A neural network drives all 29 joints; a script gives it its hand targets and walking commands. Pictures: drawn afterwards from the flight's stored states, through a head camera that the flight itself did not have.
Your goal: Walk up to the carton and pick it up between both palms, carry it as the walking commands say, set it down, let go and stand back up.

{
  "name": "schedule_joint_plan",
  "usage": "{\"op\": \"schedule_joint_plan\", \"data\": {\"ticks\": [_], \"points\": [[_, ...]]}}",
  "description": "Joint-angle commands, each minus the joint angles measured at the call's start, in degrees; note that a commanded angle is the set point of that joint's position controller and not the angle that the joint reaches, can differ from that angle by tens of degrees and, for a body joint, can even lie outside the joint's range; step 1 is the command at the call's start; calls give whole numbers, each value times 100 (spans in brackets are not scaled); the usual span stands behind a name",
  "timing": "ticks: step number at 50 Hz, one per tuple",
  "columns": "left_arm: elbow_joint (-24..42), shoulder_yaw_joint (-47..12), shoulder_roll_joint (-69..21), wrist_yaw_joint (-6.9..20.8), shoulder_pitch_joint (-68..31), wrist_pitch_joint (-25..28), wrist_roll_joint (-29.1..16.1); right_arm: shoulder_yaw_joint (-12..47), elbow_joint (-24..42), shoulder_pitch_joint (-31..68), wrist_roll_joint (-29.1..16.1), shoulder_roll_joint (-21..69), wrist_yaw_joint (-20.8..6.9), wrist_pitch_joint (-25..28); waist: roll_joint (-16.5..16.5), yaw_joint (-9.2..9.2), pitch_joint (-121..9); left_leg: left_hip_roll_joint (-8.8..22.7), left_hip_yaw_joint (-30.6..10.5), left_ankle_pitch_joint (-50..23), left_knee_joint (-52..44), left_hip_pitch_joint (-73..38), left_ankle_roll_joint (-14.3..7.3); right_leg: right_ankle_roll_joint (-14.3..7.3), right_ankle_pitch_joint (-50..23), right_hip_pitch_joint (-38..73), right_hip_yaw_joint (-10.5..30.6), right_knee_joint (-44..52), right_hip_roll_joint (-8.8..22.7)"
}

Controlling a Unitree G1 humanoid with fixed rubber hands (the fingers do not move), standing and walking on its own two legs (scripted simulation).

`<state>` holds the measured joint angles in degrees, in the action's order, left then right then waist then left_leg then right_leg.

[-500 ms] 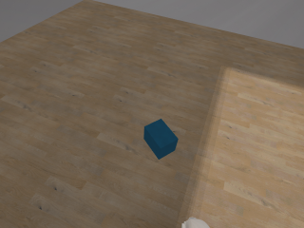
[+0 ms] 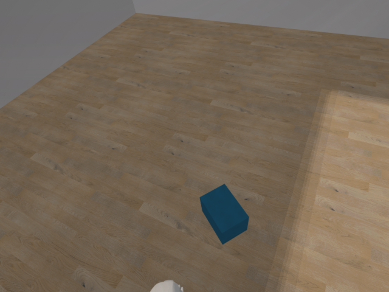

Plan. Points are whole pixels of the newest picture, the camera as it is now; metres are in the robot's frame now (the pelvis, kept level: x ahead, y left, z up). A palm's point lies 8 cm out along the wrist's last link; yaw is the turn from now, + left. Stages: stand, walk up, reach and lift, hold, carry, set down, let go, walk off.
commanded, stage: walk up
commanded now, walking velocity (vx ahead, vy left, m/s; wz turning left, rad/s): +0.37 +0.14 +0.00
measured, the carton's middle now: (223, 213) +0.60 -0.02 -0.70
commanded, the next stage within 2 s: none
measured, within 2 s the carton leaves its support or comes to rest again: neither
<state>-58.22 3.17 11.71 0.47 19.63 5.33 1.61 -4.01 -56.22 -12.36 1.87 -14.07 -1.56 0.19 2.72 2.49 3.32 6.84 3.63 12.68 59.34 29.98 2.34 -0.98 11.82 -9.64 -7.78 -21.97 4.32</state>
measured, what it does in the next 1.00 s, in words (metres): walks ahead: left foot, then right foot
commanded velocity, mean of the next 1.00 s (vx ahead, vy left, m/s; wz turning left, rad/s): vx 0.15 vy -0.03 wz -0.01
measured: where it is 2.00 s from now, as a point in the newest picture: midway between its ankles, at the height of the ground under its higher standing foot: outside the picture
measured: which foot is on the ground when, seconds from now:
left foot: up 0.00-0.24, down 0.26-0.74, up 0.76-0.96, down 0.98-1.00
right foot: down 0.00-0.26, up 0.28-0.70, down 0.72-1.00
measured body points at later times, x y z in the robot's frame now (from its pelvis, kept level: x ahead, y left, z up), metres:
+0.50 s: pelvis +0.16 +0.06 +0.00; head +0.19 +0.10 +0.45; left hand +0.20 +0.32 -0.17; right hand +0.17 -0.20 -0.13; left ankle +0.20 +0.16 -0.75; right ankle +0.15 -0.11 -0.67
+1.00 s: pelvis +0.21 +0.00 -0.01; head +0.21 -0.01 +0.44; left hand +0.29 +0.22 -0.16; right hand +0.20 -0.23 -0.17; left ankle +0.20 +0.12 -0.75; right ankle +0.25 -0.11 -0.75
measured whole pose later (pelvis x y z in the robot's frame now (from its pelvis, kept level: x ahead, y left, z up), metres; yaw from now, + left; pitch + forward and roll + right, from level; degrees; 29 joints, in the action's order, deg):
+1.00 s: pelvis +0.21 +0.00 -0.01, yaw +0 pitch -1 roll -1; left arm -60.7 1.6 8.0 -1.7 8.2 -0.1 0.6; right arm -1.2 -62.0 -16.5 0.6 -10.1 2.1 -1.0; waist 2.7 -1.1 2.2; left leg 3.2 2.4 14.4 27.9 11.1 0.4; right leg -1.4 9.6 -13.6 -6.6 -24.6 0.3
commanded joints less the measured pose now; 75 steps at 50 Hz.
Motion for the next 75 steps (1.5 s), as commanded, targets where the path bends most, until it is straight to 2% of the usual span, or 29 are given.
{"op": "schedule_joint_plan", "data": {"ticks": [1,10,12,13,14,15,18,21,29,30,31,33,36,37,38,45,49,52,55,56,57,59,61,66,70,72,73,74,75], "points": [[102,119,690,-59,410,44,8,17,222,-163,-30,12,-64,-100,-1192,-83,69,102,-17,-282,-484,363,112,-475,-2736,412,861,892,1384],[-218,163,759,-133,654,-175,-11,111,603,684,-108,-40,-51,86,-1676,-35,106,-226,414,-474,-2707,-1157,36,-411,-1268,163,295,649,1007],[-319,144,681,-126,699,-240,-33,6,247,-155,-70,-348,64,220,-701,-349,-150,-303,624,-592,-3243,-2313,20,-290,-939,-162,210,-439,698],[-302,119,573,-117,764,-230,-44,-97,42,-861,17,-688,123,293,-36,-588,-547,206,64,-925,-3308,-3176,-68,-112,-344,-671,131,-1463,481],[-134,51,253,-141,998,-216,-67,-243,12,-1346,90,-1318,162,321,1452,-738,-1038,1854,-1905,-1707,-3859,-3860,-641,172,1906,-1793,-9,-2996,-126],[-92,118,394,-158,972,-305,-19,-255,-33,-1532,-33,-1407,170,275,1519,-755,-1285,2366,-2860,-1281,-4393,-3718,-1062,148,2460,-1963,609,-3956,-115],[-132,184,394,-54,496,-494,49,-30,129,-467,-82,-673,248,225,164,-183,-228,1868,-2004,-1116,-4572,-2152,-773,211,1219,-1991,1104,-4338,302],[-157,155,258,37,645,-626,44,4,29,-417,-89,-412,240,327,727,-57,-353,1277,-795,-1721,-4573,-1779,-583,295,538,-1524,818,-4085,220],[122,-38,130,93,-710,-714,-69,70,-202,-912,-16,-431,235,340,856,-340,9,1050,-328,-211,-4974,-1637,-776,357,-20,-1488,509,-2391,68],[173,-84,81,59,-819,-682,-143,142,-133,-764,15,-355,235,338,946,-355,-1,775,-7,-804,-4799,-1593,-765,342,-101,-1092,451,-1905,-58],[226,-95,89,-10,-975,-627,-194,135,-259,-749,-56,-365,270,265,1326,-360,37,547,204,-2567,-4382,-1923,-875,390,262,-1059,378,-1629,-195],[127,-72,153,-122,-715,-550,-209,111,-345,-959,-77,-514,286,199,997,-352,-313,707,144,-3403,-3883,-2313,-896,335,130,-703,143,-953,-292],[-43,39,431,-198,-345,-447,-97,129,-352,-1132,-90,-250,286,83,160,-248,-568,471,-72,-1243,-3325,-1758,-412,147,-1090,451,494,303,292],[-37,107,803,-188,-308,-382,-17,175,-281,-1315,-97,62,286,61,-808,-354,-596,68,110,252,-2693,-1316,-187,25,-2126,595,1481,442,1220],[8,94,957,-172,-680,-446,-100,232,-280,-1406,-173,234,354,-47,-2002,-285,-605,-275,243,1370,-2556,-1272,-25,-528,-1999,129,1839,622,1461],[-52,-29,377,-266,-1049,-465,-86,235,-546,-1151,-148,165,367,-182,-1137,-391,-386,-348,-203,1034,-2291,-1501,-163,-725,-1369,-74,1272,694,1001],[-129,-28,389,-230,-997,-536,-111,255,-642,-1157,-118,155,381,-90,-813,-397,-171,-168,-287,-390,-3691,-2159,-235,-363,253,-540,1257,737,697],[-205,-73,147,-223,-739,-537,-125,215,-605,-799,-114,-19,338,3,220,-247,88,64,-666,-133,-4386,-1546,-338,-9,-109,-48,690,341,118],[-39,-58,433,-246,-594,-566,53,-29,-554,-502,-44,-252,360,11,169,-312,152,156,-685,-173,-4303,-1601,-316,175,67,-92,456,-89,18],[260,331,1038,-96,-1221,-802,80,-296,-711,-1831,141,-1058,550,-125,-405,-779,611,1499,-2847,-1004,-4729,-2376,-1075,500,1515,-1975,-41,-1744,-633],[598,297,777,-34,-1347,-942,253,-490,-890,-2423,187,-1515,683,-174,-171,-919,456,2343,-3792,-528,-4950,-2730,-1567,490,1836,-3017,942,-3046,-319],[776,260,501,53,-1027,-968,197,-425,-479,-1536,105,-1220,751,-141,51,-600,300,1880,-2798,394,-4720,-2035,-1229,457,933,-2806,1452,-3849,-66],[991,239,395,123,-887,-917,148,-306,-232,-1000,50,-735,658,-84,581,-460,152,1160,-2100,300,-4514,-1648,-912,436,469,-2375,1198,-3848,-175],[1548,128,312,232,-1166,-1014,20,-410,22,-1285,90,-1258,555,-124,1271,-639,36,981,-2144,-1039,-4334,-1664,-986,533,878,-2115,934,-2959,-316],[1761,171,449,215,-864,-971,-43,-484,448,-749,66,-1709,522,-171,1533,-466,-285,899,-2175,-1340,-4158,-1389,-835,481,1043,-1247,923,-1791,-349],[1576,204,521,152,-97,-881,-17,-457,613,-350,57,-1658,506,-229,1282,-11,-706,531,-1771,-401,-3717,-689,-592,354,369,133,658,-475,-326],[1397,255,693,99,470,-809,63,-341,609,-350,83,-1232,486,-242,390,292,-927,17,-1458,1018,-2975,-119,-453,320,-36,963,686,51,-106],[1335,313,1098,44,675,-752,135,-169,686,-646,131,-606,476,-256,-1268,315,-878,-780,-781,2230,-1356,511,-347,271,681,1059,1431,788,779],[1587,423,1657,41,281,-740,75,-155,905,-713,188,-452,483,-279,-2425,229,-967,-884,-293,2411,-356,1066,-166,-348,1810,485,2696,1021,1944]]}}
